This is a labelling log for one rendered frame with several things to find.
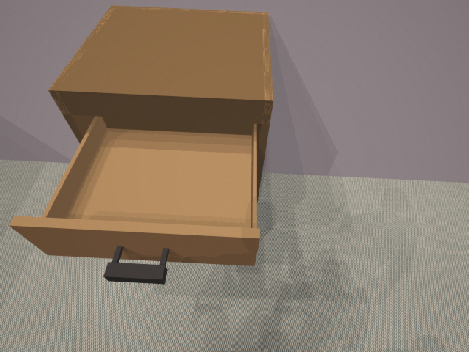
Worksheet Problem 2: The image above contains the drawer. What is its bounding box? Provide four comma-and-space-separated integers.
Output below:
9, 116, 260, 266

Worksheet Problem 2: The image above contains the cabinet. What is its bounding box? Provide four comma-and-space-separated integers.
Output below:
48, 5, 273, 201

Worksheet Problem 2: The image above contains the handle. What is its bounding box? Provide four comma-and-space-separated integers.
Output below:
103, 246, 169, 284

